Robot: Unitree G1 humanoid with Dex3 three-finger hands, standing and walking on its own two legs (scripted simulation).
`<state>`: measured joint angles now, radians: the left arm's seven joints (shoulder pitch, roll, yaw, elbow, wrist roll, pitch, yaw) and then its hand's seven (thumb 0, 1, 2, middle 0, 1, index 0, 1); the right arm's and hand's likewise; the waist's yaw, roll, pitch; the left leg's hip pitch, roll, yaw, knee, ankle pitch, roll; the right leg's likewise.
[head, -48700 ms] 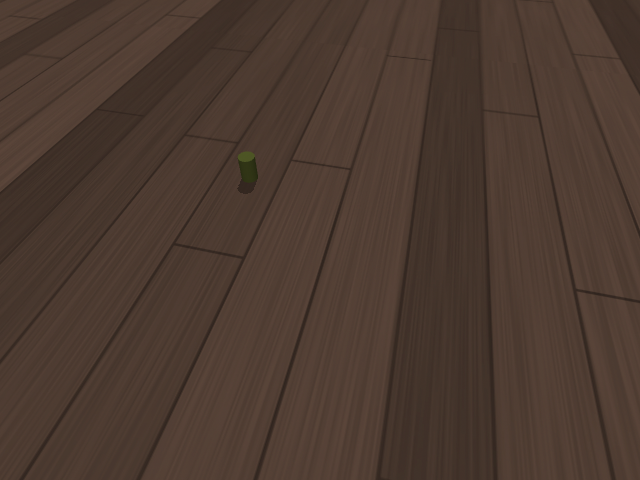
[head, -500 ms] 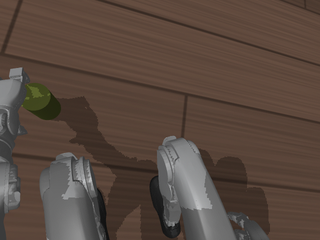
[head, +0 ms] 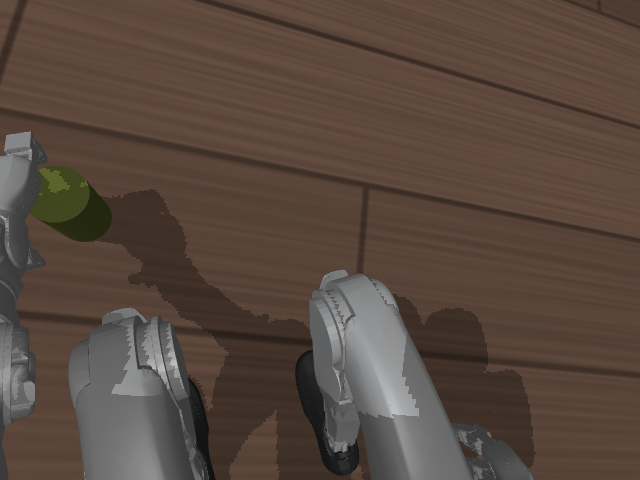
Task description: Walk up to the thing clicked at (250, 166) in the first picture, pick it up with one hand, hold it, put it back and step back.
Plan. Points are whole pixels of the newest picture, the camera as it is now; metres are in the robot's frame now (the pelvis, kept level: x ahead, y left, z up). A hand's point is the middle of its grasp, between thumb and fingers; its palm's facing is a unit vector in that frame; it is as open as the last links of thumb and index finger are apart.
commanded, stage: rise first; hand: left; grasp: from above
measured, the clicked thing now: (72, 207) +0.49 +0.27 -0.27
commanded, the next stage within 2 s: approach in 0.42 s
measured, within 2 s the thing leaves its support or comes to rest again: neither
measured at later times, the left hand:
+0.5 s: hand (12, 222) +0.44 +0.30 -0.16, palm faces -0.45 -0.09 -0.89, open 13.9 cm
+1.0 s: hand (76, 168) +0.50 +0.23 -0.15, palm faces -0.35 -0.06 -0.93, open 13.5 cm
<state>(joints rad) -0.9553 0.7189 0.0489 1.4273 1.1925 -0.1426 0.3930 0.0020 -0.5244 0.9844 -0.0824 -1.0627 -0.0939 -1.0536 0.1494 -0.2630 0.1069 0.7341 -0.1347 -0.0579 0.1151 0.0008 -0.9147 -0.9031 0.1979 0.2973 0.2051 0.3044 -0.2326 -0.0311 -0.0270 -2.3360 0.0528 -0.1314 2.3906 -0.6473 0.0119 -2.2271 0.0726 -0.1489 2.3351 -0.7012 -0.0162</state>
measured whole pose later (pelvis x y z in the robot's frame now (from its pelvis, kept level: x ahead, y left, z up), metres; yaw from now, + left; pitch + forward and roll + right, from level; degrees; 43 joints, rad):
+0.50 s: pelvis +0.00 +0.00 +0.01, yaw +0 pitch +33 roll -8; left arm -0.94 0.70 0.03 1.42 1.19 -0.15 0.37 0.00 -0.50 0.96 -0.10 -1.05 -0.11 -1.04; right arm 0.15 -0.27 0.09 0.73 -0.12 -0.06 0.11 0.00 -0.91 -0.90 0.20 0.30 0.21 0.30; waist -0.22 -0.03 -0.05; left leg -2.31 0.05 -0.13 2.36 -0.64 0.01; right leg -2.21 0.07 -0.14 2.30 -0.69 -0.02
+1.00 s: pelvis +0.00 +0.00 +0.00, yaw +0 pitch +34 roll -7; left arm -1.11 0.63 0.00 1.53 1.20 -0.03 0.47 0.00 -0.49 1.04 -0.10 -1.14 -0.11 -1.13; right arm 0.18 -0.26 0.13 0.73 -0.14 -0.06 0.12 0.00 -0.92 -0.90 0.20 0.30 0.20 0.30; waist -0.30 0.00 -0.05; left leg -2.34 0.06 -0.12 2.37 -0.64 0.01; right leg -2.25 0.08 -0.14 2.32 -0.68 -0.02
